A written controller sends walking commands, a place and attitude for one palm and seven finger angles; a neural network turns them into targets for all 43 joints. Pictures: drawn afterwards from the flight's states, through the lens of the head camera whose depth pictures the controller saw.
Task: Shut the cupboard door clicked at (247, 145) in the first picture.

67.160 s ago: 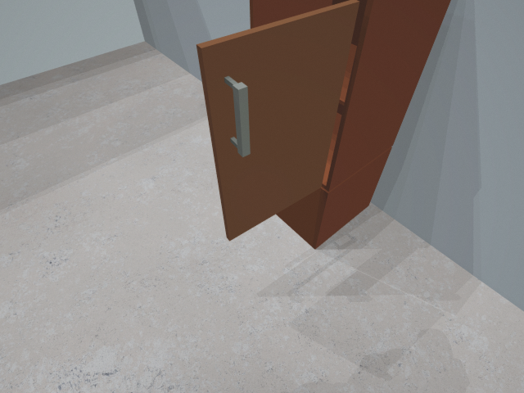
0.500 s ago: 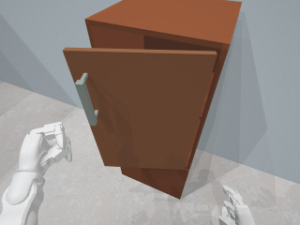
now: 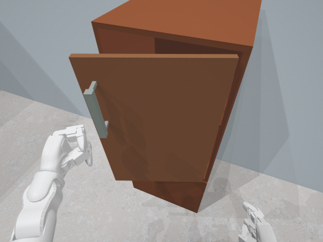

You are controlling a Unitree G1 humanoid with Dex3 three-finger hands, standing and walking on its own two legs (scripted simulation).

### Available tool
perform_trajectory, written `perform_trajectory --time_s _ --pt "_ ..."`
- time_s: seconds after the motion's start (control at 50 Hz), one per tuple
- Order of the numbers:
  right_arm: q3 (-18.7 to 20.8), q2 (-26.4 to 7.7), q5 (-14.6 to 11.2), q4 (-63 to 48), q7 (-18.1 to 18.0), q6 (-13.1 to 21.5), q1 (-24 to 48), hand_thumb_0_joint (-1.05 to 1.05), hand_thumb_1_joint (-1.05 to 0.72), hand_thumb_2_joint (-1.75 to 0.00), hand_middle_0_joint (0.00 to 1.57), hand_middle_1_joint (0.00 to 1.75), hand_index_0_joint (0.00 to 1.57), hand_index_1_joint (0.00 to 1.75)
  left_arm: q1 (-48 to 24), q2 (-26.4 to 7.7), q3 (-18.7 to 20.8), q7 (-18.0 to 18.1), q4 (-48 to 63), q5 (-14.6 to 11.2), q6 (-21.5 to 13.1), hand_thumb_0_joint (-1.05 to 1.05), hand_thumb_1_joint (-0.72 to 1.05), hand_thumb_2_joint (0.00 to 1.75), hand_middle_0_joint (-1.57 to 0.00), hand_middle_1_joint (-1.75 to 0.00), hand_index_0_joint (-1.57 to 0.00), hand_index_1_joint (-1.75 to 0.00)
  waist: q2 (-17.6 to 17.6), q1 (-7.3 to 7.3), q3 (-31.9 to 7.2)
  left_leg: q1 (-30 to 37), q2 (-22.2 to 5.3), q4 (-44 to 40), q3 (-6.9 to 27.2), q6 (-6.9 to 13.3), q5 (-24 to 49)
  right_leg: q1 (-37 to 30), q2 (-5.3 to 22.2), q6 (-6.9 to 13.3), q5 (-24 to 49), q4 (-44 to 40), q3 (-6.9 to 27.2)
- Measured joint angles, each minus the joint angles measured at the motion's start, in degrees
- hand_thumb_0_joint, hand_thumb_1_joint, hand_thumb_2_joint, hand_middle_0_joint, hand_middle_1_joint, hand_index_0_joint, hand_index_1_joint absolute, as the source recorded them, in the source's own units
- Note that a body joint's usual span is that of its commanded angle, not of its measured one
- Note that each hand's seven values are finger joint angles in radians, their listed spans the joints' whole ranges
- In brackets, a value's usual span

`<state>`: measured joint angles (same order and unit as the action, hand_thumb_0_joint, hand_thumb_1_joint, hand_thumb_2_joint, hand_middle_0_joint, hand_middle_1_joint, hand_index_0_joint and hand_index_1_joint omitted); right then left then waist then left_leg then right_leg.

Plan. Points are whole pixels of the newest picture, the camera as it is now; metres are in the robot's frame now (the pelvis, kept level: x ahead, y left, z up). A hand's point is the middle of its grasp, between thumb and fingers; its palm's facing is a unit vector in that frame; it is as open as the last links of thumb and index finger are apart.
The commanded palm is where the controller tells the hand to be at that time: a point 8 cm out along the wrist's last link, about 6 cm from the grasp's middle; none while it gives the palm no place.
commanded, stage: bring the fist close to the handle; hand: left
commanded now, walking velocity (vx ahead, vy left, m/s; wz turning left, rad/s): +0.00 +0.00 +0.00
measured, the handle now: (98, 111) +0.41 +0.21 +0.12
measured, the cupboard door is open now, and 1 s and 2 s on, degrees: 21 21 0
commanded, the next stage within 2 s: push the door shut along its arc in 0.70 s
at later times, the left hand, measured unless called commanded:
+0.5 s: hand (96, 136) +0.32 +0.18 +0.12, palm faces +0.09 -1.00 -0.02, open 3.1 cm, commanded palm +0.29 +0.23 +0.12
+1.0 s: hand (100, 130) +0.33 +0.18 +0.13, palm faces +0.05 -1.00 -0.05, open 3.1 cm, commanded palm +0.32 +0.23 +0.12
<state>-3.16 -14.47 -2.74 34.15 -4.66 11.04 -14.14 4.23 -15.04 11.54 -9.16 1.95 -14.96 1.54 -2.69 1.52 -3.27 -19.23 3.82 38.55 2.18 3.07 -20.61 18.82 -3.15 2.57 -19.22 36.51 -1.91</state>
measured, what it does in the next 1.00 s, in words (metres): stands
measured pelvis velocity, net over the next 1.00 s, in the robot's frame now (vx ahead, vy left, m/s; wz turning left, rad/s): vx -0.01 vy -0.01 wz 0.00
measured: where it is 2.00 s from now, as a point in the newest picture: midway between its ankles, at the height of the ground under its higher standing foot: outside the picture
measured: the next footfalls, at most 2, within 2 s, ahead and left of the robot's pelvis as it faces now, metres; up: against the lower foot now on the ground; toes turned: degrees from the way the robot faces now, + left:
none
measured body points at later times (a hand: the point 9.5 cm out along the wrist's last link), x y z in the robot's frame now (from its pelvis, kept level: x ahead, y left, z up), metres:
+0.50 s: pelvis +0.00 +0.01 +0.00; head -0.01 +0.00 +0.45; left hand +0.31 +0.24 +0.13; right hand +0.16 -0.22 -0.08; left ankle -0.01 +0.08 -0.72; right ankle +0.00 -0.09 -0.72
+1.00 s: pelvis -0.01 -0.01 +0.00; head -0.02 -0.02 +0.45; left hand +0.32 +0.23 +0.14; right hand +0.16 -0.24 -0.08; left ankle -0.01 +0.08 -0.72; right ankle +0.00 -0.09 -0.72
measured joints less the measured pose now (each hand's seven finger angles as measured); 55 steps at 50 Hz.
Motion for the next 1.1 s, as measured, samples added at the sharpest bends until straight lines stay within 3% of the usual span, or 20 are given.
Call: perform_trajectory --time_s 0.16,0.32,0.56,0.88,1.1 --pt "-0.76 0.90 0.41 1.10 -0.22 -0.48 1.25 0.01 -0.90 -0.90 0.20 0.30 0.21 0.30 -6.28 1.31 -2.88 3.20 -2.85 1.88 -1.06 0.02 0.90 0.90 -1.30 -1.50 -1.30 -1.50 0.82 -0.19 1.07 -0.20 0.72 -0.34 -0.07 0.47 0.71 0.30 0.76 -0.52 0.30 0.12 0.02" --pt "-0.83 1.10 0.27 0.95 0.42 -2.45 0.81 0.01 -0.90 -0.90 0.20 0.30 0.21 0.30 -11.46 1.78 -4.05 4.68 -7.68 3.13 1.12 0.02 0.90 0.90 -1.30 -1.50 -1.30 -1.50 0.44 -0.81 0.46 0.39 0.84 -1.61 -0.69 0.75 1.20 -0.02 0.91 -0.85 0.83 -0.84 0.71" --pt "0.06 0.67 0.30 0.24 1.35 -4.53 -0.05 0.01 -0.90 -0.90 0.20 0.30 0.21 0.30 -7.75 1.69 -2.10 5.73 -6.22 3.57 0.09 0.02 0.90 0.90 -1.30 -1.49 -1.30 -1.50 0.79 -0.59 0.51 1.91 0.29 -2.55 -1.14 0.49 1.27 -1.35 0.36 -0.56 1.17 -1.77 1.22" --pt "-0.69 0.67 0.19 0.81 0.16 -4.89 2.10 0.01 -0.90 -0.90 0.20 0.30 0.21 0.30 -13.36 0.26 -1.63 3.95 -12.80 2.72 -0.53 0.02 0.90 0.90 -1.30 -1.50 -1.30 -1.50 0.72 -0.99 1.01 1.30 -0.04 -2.65 -0.31 -0.29 2.14 -0.84 0.09 0.28 1.81 -1.82 0.31" --pt "-0.64 -0.41 -0.39 1.73 -0.41 -5.74 1.21 0.01 -0.90 -0.90 0.20 0.30 0.21 0.30 -22.08 -3.39 0.16 -1.58 -23.61 1.88 -2.39 0.00 0.89 0.92 -1.30 -1.49 -1.30 -1.50 0.98 -1.79 1.54 -0.39 -0.37 -1.54 0.27 -0.81 1.90 0.64 -0.24 0.82 1.58 -0.98 -0.37"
